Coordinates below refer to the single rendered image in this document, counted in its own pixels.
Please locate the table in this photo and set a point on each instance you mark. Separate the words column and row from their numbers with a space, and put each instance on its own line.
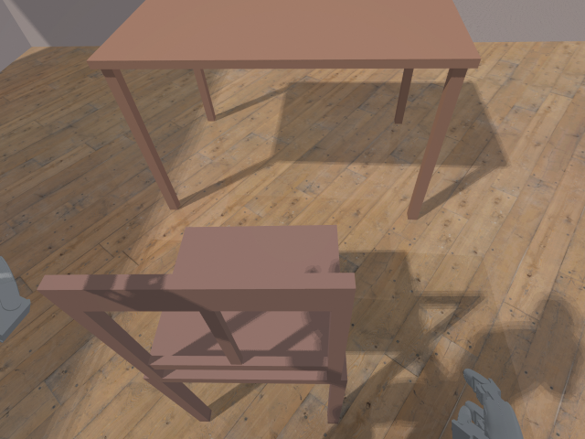
column 290, row 34

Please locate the robot left hand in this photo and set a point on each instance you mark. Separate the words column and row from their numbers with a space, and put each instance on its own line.
column 13, row 307

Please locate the chair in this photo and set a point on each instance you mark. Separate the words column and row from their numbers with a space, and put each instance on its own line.
column 246, row 304

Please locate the robot right hand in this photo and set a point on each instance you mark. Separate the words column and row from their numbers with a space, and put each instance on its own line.
column 496, row 421

